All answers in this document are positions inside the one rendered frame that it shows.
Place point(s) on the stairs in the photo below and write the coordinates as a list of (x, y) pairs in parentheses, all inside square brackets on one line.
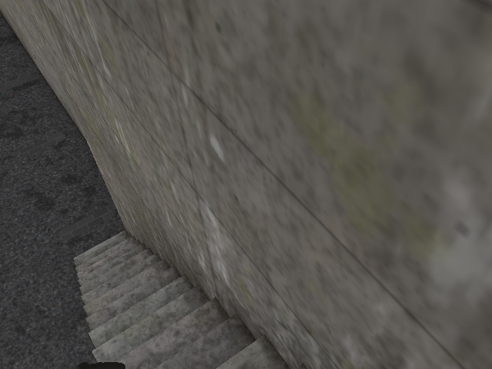
[(144, 314)]

